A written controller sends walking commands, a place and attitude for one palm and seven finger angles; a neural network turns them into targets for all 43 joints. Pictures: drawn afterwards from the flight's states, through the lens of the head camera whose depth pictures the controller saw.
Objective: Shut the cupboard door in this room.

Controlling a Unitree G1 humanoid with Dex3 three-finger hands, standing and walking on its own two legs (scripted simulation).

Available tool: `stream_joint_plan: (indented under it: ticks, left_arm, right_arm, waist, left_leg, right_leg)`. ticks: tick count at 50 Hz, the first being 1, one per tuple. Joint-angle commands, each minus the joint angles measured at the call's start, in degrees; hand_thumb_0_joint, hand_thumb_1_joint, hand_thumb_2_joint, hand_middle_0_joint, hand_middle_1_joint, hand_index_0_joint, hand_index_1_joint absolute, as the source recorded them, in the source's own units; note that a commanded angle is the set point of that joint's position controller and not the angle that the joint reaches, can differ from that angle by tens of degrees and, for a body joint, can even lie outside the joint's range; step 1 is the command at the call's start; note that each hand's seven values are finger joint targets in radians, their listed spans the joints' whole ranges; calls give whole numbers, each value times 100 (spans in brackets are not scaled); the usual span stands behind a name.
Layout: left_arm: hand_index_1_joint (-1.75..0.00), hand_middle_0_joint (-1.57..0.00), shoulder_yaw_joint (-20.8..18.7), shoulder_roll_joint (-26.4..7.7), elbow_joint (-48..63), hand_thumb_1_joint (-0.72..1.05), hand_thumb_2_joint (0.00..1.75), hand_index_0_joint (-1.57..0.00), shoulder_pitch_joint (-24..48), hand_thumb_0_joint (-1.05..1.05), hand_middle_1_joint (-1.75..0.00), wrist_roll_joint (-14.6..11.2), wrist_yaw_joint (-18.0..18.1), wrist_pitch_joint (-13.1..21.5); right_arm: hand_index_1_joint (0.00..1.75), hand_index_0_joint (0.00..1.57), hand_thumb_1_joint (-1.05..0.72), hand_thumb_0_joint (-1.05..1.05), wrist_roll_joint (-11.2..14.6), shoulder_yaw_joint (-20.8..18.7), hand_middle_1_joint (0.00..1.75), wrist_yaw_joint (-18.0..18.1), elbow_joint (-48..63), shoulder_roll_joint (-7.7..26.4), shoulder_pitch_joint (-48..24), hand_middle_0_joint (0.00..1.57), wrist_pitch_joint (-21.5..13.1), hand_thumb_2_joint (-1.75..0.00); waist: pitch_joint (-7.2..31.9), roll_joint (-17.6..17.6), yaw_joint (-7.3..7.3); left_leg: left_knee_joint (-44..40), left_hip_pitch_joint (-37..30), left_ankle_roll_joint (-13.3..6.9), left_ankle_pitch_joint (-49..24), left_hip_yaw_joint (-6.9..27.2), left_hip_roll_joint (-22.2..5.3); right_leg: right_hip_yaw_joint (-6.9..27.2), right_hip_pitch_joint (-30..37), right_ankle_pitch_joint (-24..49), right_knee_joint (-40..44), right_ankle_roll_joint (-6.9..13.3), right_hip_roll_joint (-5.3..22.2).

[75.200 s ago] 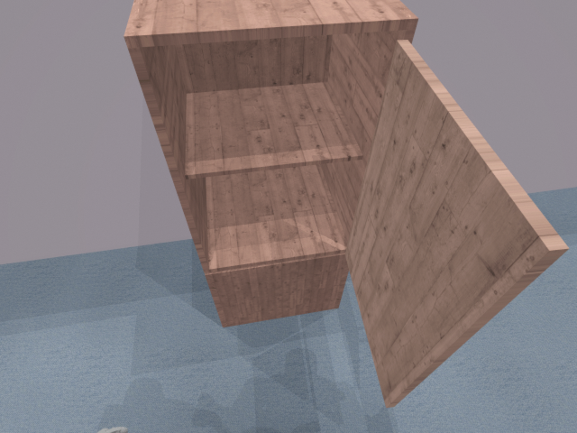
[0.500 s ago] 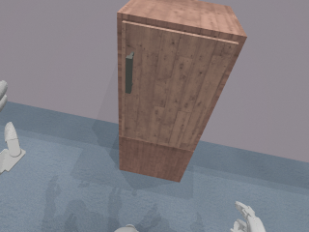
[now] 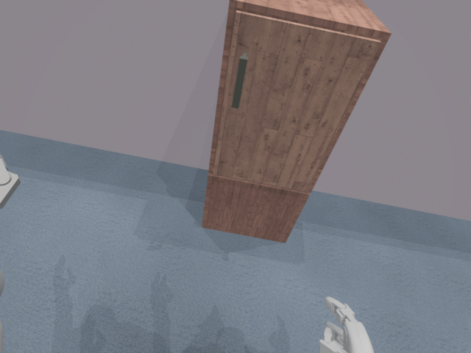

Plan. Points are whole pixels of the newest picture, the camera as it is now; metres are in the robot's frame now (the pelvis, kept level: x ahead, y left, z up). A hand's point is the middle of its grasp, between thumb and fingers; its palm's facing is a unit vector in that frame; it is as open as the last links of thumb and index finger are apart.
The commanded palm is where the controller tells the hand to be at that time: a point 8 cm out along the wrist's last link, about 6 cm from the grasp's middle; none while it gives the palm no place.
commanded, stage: stop stepping back and stand still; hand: left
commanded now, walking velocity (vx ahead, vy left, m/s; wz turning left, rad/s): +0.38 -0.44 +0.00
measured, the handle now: (240, 80) +0.82 +0.05 +0.10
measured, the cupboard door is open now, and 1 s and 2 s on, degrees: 0 0 0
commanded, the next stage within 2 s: let the arm hang, fingers relaxed in 0.48 s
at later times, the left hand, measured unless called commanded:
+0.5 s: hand (6, 257) +0.15 +0.26 +0.20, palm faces +0.48 -0.79 -0.38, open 7.4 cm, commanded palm +0.11 +0.29 +0.21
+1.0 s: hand out of the picture -0.01 +0.19 -0.13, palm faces +0.09 -0.96 -0.26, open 6.9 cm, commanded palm none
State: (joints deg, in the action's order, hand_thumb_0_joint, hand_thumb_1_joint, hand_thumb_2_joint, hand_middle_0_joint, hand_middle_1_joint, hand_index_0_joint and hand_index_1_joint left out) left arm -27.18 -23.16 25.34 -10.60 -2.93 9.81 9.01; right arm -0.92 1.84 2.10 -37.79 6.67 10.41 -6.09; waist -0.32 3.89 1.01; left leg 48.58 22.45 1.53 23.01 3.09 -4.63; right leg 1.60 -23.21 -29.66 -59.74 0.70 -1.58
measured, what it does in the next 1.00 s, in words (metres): steps on the spot: right foot, then left foot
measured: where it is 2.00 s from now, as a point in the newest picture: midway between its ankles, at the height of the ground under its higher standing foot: outside the picture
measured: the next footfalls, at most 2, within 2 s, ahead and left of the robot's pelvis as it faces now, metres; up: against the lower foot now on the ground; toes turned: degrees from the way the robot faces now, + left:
right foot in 0.36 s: -0.08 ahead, -0.09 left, +0.00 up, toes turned -6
left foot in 0.64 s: +0.09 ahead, +0.15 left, +0.00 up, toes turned +4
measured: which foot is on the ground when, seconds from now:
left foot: down 0.00-0.34, up 0.36-0.62, down 0.64-0.82, up 0.84-1.00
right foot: up 0.00-0.34, down 0.36-0.62, up 0.64-0.78, down 0.80-1.00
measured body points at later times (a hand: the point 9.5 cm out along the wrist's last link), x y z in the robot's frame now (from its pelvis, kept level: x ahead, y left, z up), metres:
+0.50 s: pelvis -0.05 +0.00 +0.03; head -0.09 -0.01 +0.48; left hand +0.11 +0.30 +0.22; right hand +0.07 -0.27 -0.07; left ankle +0.01 +0.13 -0.63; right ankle -0.12 -0.09 -0.71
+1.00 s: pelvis -0.02 -0.01 +0.03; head +0.01 -0.02 +0.47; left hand -0.01 +0.24 -0.11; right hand +0.02 -0.25 -0.13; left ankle -0.02 +0.11 -0.68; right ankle -0.04 -0.10 -0.71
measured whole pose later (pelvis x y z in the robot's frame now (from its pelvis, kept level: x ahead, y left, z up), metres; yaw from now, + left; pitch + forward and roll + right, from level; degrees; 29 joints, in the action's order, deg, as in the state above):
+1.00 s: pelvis -0.02 -0.01 +0.03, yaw +2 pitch +1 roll +0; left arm -2.6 -10.2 -49.9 -19.9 1.5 1.2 -1.6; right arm -1.9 -1.5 0.5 -53.8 11.1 16.2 3.6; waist -2.3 -1.5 0.0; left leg 47.2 23.9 0.0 22.5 -0.7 0.0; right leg -3.8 -14.8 -19.7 -33.2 2.6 -0.1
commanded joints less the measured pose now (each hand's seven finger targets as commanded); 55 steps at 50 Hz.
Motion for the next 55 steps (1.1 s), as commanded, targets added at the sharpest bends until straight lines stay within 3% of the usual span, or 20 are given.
stream_joint_plan:
  ticks: [1,5,14,16,17,19,21,28,29,30,31,32,35,39,40,41,45,50,53,55]
  left_arm:
    - [-30,-20,-210,-1333,2549,90,90,-20,-284,0,-30,-29,-334,634]
    - [-30,-20,-699,-1527,2535,90,90,-20,-2140,0,-30,-17,-248,635]
    - [-30,-20,-773,-1547,1300,90,90,-20,-2040,0,-30,-13,31,226]
    - [-30,-20,-483,-1309,991,90,90,-20,-1980,0,-30,24,18,68]
    - [-30,-20,-529,-1466,1055,90,90,-20,-1743,0,-30,54,15,103]
    - [-30,-20,-725,-1745,1188,90,90,-20,-1229,0,-30,65,41,347]
    - [-30,-20,-26,-904,623,90,90,-20,-1332,0,-30,77,-7,407]
    - [-30,-20,-287,-1373,1549,90,90,-20,-235,0,-30,182,106,739]
    - [-30,-20,1917,463,-3152,90,90,-20,-1015,0,-30,625,-679,-451]
    - [-30,-20,1979,505,-3385,90,90,-20,-1591,0,-30,503,-882,-899]
    - [-30,-20,2047,721,-3292,90,90,-20,-1888,0,-30,450,-930,-1042]
    - [-30,-20,2137,805,-3285,90,90,-20,-1792,0,-30,510,-899,-1065]
    - [-30,-20,2287,527,-3818,90,90,-20,-653,0,-30,483,-1022,-1041]
    - [-30,-20,2226,189,-5692,90,90,-20,-1539,0,-30,406,-1057,-1035]
    - [-30,-20,2181,-297,-5962,90,90,-20,-1626,0,-30,487,-1012,-966]
    - [-30,-20,2215,-490,-5947,90,90,-20,-1178,0,-30,472,-984,-962]
    - [-30,-20,2293,448,-6605,90,90,-20,-245,0,-30,474,-874,-833]
    - [-30,-20,2358,691,-7551,90,90,-20,-843,0,-30,402,-794,-777]
    - [-30,-20,2518,1007,-7989,90,90,-20,-1383,0,-30,307,-748,-748]
    - [-30,-20,2523,914,-8240,90,90,-20,-1303,0,-30,361,-734,-784]
  right_arm:
    - [30,20,-90,0,-26,-539,30,-164,1179,1188,-418,20,-207,-90]
    - [30,20,-90,0,2,-587,30,-268,1251,1149,-586,20,-4,-90]
    - [30,20,-90,0,-75,-470,30,302,888,1036,-113,20,69,-90]
    - [30,20,-90,0,97,-476,30,226,860,1001,-44,20,78,-90]
    - [30,20,-90,0,151,-508,30,200,931,1081,-159,20,104,-90]
    - [30,20,-90,0,45,-455,30,148,886,1245,-322,20,-58,-90]
    - [30,20,-90,0,153,-697,30,142,770,1401,-141,20,-92,-90]
    - [30,20,-90,0,64,-469,30,369,845,1035,-535,20,-249,-90]
    - [30,20,-90,0,-43,-462,30,-332,-130,1513,49,20,-209,-90]
    - [30,20,-90,0,-23,-500,30,-383,12,1454,790,20,151,-90]
    - [30,20,-90,0,-42,-597,30,-293,106,2023,1005,20,259,-90]
    - [30,20,-90,0,-66,-601,30,-201,198,2101,1040,20,337,-90]
    - [30,20,-90,0,-247,-514,30,-130,464,2095,121,20,347,-90]
    - [30,20,-90,0,-201,-384,30,-98,104,1605,-505,20,623,-90]
    - [30,20,-90,0,-79,-315,30,-136,59,1196,-462,20,688,-90]
    - [30,20,-90,0,-55,-361,30,-169,121,1073,-516,20,737,-90]
    - [30,20,-90,0,-134,-480,30,-159,-740,1033,142,20,788,-90]
    - [30,20,-90,0,-3,-362,30,-143,-1443,582,686,20,604,-90]
    - [30,20,-90,0,-26,-350,30,18,-1744,942,847,20,445,-90]
    - [30,20,-90,0,17,-308,30,76,-1895,851,706,20,516,-90]
  waist:
    - [7,-1408,-219]
    - [407,-2375,-11]
    - [728,-1737,-116]
    - [707,-185,-148]
    - [372,774,-58]
    - [-181,705,-198]
    - [-345,854,-290]
    - [-571,-23,-35]
    - [-602,-500,-674]
    - [312,-1298,-542]
    - [712,-2593,-508]
    - [1129,-2275,-463]
    - [287,-532,-292]
    - [700,-163,365]
    - [561,1276,403]
    - [216,1471,328]
    - [-359,-97,-359]
    - [639,133,-173]
    - [1151,-440,-34]
    - [723,-527,-89]
  left_leg:
    - [-3825,-523,-1034,1163,2807,-1683]
    - [-4203,230,-460,1948,548,-971]
    - [-3032,-56,-262,958,-333,-674]
    - [-777,992,-338,575,-739,-76]
    - [812,2153,-310,604,-450,247]
    - [2487,2722,-96,136,-273,131]
    - [2308,2598,-47,-594,-51,27]
    - [-721,-211,-288,-1065,-994,148]
    - [-872,-63,-194,-1460,-1210,48]
    - [-1288,-1304,-467,-3299,-108,-87]
    - [-1738,-1329,-1099,-4546,1503,-1330]
    - [-2191,-1565,-1534,-4453,2144,-1887]
    - [-2688,-22,-1553,-1597,2232,-1673]
    - [-1857,1433,-567,415,341,-356]
    - [-491,1692,-161,818,-341,447]
    - [570,1658,-101,905,-221,646]
    - [1260,1044,-125,-215,-28,316]
    - [-2337,-535,-173,-1118,-440,456]
    - [-1977,-2241,-580,-5080,118,-445]
    - [-1937,-2051,-442,-4602,-141,-238]
  right_leg:
    - [249,-1328,753,-1125,-76,121]
    - [-572,-4,1660,-295,-79,-180]
    - [-1282,2098,56,3568,217,-406]
    - [164,2548,363,4201,700,744]
    - [2188,2454,-172,4890,1190,1924]
    - [2481,1742,1450,4942,1442,2383]
    - [1829,1688,1009,4694,1212,1866]
    - [290,538,1911,4184,868,1430]
    - [-1027,345,3811,2526,376,1622]
    - [-581,-116,2861,1087,8,793]
    - [-766,-489,7,-244,-255,82]
    - [-368,-878,-1182,-1220,-264,8]
    - [146,-809,-639,-965,-270,491]
    - [-11,2028,618,2471,-212,401]
    - [1462,1581,-606,3883,145,1269]
    - [3053,620,-1496,5097,674,2267]
    - [1894,339,1161,4598,791,1704]
    - [385,2199,4950,3074,563,1135]
    - [86,1467,3790,3172,78,692]
    - [147,1469,4217,3496,94,736]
